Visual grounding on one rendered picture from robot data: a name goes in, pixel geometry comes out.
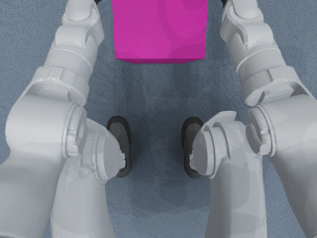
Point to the robot right foot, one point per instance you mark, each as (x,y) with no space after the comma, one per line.
(190,128)

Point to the left robot thigh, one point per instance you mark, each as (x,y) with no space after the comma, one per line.
(80,206)

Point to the left robot forearm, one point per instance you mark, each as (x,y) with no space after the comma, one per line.
(71,58)

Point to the robot right upper arm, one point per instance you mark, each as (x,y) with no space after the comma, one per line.
(285,131)

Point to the carton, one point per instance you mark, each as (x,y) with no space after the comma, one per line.
(159,31)

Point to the robot left upper arm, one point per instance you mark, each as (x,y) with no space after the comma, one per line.
(42,134)

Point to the right robot forearm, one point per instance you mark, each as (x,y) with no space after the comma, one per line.
(256,57)

